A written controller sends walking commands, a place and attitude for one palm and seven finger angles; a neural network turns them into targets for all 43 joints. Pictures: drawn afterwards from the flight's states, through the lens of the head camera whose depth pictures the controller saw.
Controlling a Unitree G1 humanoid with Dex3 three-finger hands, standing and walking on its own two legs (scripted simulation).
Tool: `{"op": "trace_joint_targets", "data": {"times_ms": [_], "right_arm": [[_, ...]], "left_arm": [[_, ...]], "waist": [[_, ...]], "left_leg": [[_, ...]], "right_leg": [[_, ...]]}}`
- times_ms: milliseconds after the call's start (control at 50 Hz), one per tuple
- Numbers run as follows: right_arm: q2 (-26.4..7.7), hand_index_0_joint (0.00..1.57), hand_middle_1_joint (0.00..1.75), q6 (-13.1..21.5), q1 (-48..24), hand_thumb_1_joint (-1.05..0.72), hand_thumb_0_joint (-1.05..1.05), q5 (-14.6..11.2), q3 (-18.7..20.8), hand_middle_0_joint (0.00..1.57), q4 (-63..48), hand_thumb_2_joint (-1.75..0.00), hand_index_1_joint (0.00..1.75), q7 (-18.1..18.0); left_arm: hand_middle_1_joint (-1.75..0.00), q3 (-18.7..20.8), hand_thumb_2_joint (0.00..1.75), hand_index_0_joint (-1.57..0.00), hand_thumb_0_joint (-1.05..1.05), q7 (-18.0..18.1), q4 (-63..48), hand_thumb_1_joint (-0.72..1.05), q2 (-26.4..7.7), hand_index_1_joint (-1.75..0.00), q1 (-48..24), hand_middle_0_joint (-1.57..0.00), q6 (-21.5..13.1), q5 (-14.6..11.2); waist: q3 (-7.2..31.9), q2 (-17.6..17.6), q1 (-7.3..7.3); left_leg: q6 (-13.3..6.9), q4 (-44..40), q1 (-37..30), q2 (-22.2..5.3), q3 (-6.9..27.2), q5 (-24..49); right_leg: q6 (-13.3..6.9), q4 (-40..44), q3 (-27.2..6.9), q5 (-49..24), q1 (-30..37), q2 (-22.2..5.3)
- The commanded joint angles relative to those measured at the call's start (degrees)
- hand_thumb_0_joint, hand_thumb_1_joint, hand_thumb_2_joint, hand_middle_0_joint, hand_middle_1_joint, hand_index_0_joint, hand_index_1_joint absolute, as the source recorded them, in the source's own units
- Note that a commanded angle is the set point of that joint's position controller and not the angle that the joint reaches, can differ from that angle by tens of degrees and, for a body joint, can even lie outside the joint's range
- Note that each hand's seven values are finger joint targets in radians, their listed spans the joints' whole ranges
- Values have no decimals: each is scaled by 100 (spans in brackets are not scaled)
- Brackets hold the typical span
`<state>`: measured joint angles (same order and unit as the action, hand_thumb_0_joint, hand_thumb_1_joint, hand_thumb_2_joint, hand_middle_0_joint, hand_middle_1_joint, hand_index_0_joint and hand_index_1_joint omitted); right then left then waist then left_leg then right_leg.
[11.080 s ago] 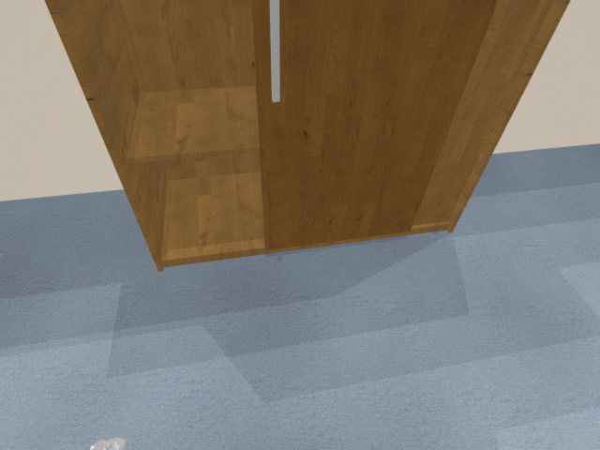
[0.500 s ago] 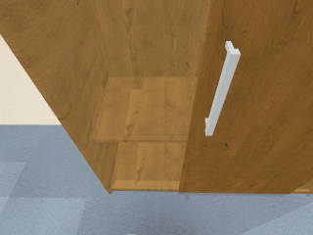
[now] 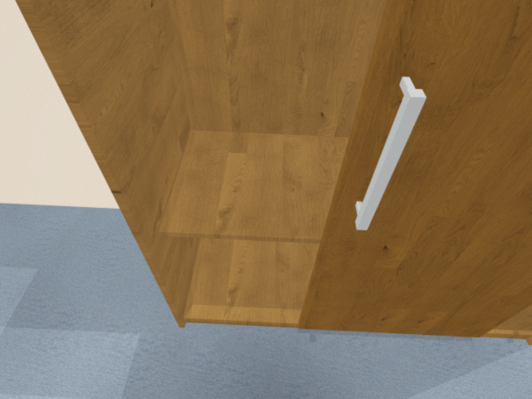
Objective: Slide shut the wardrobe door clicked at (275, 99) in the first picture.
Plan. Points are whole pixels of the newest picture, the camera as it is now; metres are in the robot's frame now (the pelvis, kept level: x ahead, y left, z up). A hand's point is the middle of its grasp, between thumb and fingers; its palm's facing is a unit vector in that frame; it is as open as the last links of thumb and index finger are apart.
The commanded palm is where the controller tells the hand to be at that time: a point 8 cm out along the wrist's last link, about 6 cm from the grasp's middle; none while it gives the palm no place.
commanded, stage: come to a stop and stand still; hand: right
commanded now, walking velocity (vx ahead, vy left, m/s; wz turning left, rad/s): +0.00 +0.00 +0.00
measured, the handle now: (380, 164) +0.45 -0.15 +0.12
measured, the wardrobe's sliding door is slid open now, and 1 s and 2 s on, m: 0.43 0.43 0.43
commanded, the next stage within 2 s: look again from close up in 0.96 s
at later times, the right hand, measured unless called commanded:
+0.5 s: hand out of the picture -0.01 -0.20 -0.18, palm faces -0.01 +0.98 -0.17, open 7.4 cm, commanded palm none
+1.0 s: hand out of the picture -0.04 -0.22 -0.18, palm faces -0.01 +0.98 -0.17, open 7.4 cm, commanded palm none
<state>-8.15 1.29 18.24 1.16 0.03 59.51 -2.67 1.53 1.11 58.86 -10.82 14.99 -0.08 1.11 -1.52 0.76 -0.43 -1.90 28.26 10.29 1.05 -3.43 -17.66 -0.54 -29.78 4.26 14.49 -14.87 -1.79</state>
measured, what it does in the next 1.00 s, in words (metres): shifts its weight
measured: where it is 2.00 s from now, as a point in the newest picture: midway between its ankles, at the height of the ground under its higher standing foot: outside the picture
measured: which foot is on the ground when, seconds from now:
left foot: down 0.00-1.00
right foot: down 0.00-1.00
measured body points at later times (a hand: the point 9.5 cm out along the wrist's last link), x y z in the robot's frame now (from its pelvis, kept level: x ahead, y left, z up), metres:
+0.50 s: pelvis +0.00 -0.04 +0.00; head +0.00 -0.04 +0.45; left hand -0.01 +0.19 -0.15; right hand +0.00 -0.25 -0.16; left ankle -0.03 +0.10 -0.74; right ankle +0.02 -0.11 -0.74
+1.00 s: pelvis -0.01 -0.06 +0.00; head -0.02 -0.07 +0.45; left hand -0.03 +0.15 -0.16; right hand -0.04 -0.27 -0.16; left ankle -0.03 +0.10 -0.74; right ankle +0.02 -0.11 -0.74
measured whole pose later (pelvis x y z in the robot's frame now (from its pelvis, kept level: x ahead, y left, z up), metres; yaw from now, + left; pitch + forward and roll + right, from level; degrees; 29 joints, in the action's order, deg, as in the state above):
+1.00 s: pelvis -0.01 -0.06 +0.00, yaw +3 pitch -2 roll +0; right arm -6.9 0.3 20.7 1.6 -0.2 65.0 -3.1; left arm 0.3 1.2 65.5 -7.1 17.8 -1.0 0.2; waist -0.3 -0.6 0.3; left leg 3.1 24.9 9.1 -3.5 1.0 -14.3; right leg -5.6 -22.8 8.9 11.1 -10.9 2.9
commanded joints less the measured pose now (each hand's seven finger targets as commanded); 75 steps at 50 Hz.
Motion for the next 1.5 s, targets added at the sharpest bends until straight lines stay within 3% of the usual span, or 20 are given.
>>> {"op": "trace_joint_targets", "data": {"times_ms": [0,160,500,640,860,1000,1480], "right_arm": [[-693,20,30,106,340,-90,0,-31,89,20,-214,-90,30,-29],[-674,20,30,52,302,-90,0,-43,56,20,-85,-90,30,-30],[-507,20,30,19,457,-90,0,-11,9,20,266,-90,30,-22],[-402,20,30,-11,572,-90,0,3,1,20,370,-90,30,-28],[-312,20,30,-40,724,-90,0,15,5,20,467,-90,30,-43],[-311,20,30,-56,776,-90,0,31,16,20,478,-90,30,-50],[-215,20,30,-10,795,-90,0,10,30,20,478,-90,30,-62]], "left_arm": [[-30,-5,90,-20,0,7,-147,90,-422,-30,181,-20,-122,-26],[-30,-26,90,-20,0,3,112,90,-397,-30,188,-20,-90,-50],[-30,-43,90,-20,0,17,425,90,-363,-30,361,-20,-138,-96],[-30,-23,90,-20,0,24,464,90,-344,-30,463,-20,-129,-91],[-30,-10,90,-20,0,47,504,90,-321,-30,621,-20,-137,-93],[-30,9,90,-20,0,40,509,90,-302,-30,667,-20,-110,-101],[-30,-21,90,-20,0,51,546,90,-117,-30,883,-20,-108,-90]], "waist": [[-6,-179,47],[-212,-122,49],[-270,-97,61],[-338,-48,39],[-406,14,45],[-531,-117,80],[-411,-107,15]], "left_leg": [[-54,-561,252,-720,886,1381],[19,-657,358,-685,839,837],[120,-692,307,-659,667,955],[139,-678,392,-661,611,723],[164,-605,426,-652,546,720],[170,-606,465,-641,548,552],[86,-688,629,-649,681,624]], "right_leg": [[-164,408,-543,-1027,360,-393],[-148,679,-521,-571,346,-416],[-214,1125,-564,-439,501,-499],[-203,1371,-650,69,462,-541],[-176,1585,-739,221,418,-597],[-177,1685,-776,668,200,-619],[-171,1354,-586,177,429,-519]]}}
